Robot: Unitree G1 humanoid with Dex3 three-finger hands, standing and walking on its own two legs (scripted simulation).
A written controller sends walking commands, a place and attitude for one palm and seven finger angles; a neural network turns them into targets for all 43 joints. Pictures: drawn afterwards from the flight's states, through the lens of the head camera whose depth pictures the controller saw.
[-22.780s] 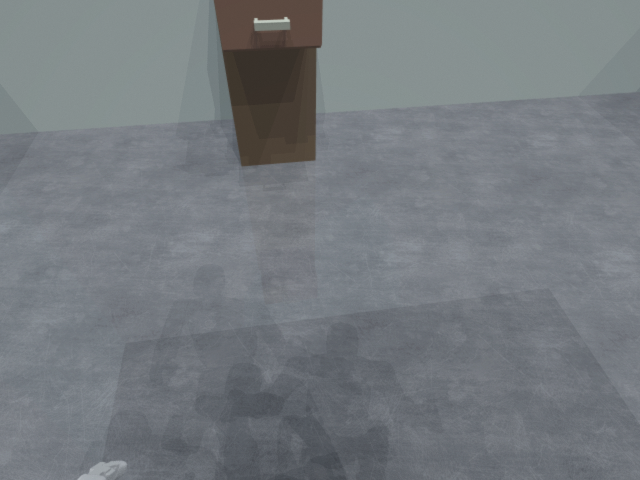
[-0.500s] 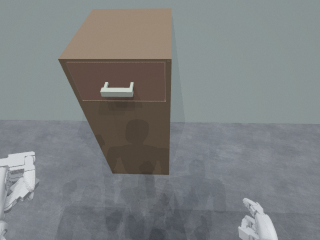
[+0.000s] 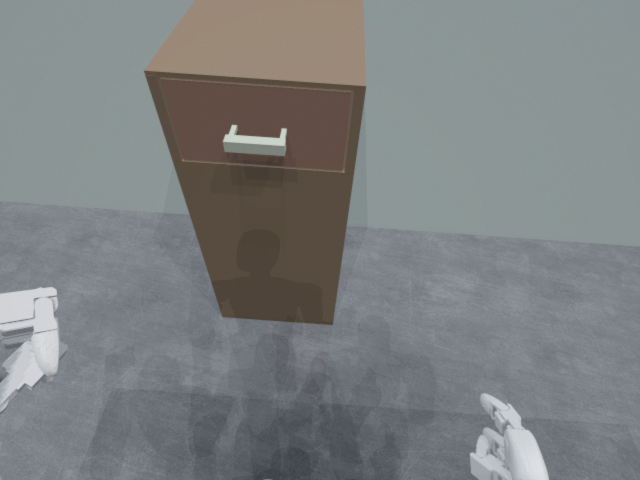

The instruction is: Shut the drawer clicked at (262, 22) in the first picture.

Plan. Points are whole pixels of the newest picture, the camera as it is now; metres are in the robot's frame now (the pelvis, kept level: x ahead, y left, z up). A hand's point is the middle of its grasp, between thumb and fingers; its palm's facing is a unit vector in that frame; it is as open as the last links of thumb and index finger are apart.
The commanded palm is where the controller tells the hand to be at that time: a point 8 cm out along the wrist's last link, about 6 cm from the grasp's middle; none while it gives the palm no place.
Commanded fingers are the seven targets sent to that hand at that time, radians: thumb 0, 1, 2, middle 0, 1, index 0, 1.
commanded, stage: step back with the hand held close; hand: left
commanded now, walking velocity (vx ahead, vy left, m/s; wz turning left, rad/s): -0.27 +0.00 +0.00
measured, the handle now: (257, 138) +0.68 +0.16 +0.03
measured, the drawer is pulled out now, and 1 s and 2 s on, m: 0.00 0.00 0.00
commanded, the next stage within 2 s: stop stepping back and stand still in 0.82 s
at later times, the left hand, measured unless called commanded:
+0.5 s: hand out of the picture +0.12 +0.26 +0.17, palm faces +0.37 -0.79 -0.48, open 3.2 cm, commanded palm +0.05 +0.30 +0.18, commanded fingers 0.00 0.90 0.90 -1.40 -1.60 -1.40 -1.60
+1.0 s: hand out of the picture +0.00 +0.26 +0.18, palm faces +0.22 -0.85 -0.48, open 3.2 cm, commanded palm -0.05 +0.30 +0.18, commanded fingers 0.00 0.90 0.90 -1.40 -1.60 -1.40 -1.60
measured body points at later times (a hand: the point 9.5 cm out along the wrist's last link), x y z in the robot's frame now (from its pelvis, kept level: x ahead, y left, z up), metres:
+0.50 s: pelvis -0.07 +0.01 +0.00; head -0.05 +0.04 +0.44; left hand +0.09 +0.30 +0.20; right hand +0.10 -0.23 -0.07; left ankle +0.06 +0.08 -0.73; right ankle -0.07 -0.14 -0.69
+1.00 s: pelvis -0.21 +0.04 -0.01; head -0.19 +0.08 +0.44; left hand -0.02 +0.30 +0.20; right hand -0.06 -0.21 -0.07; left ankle -0.02 +0.09 -0.70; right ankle -0.22 -0.08 -0.73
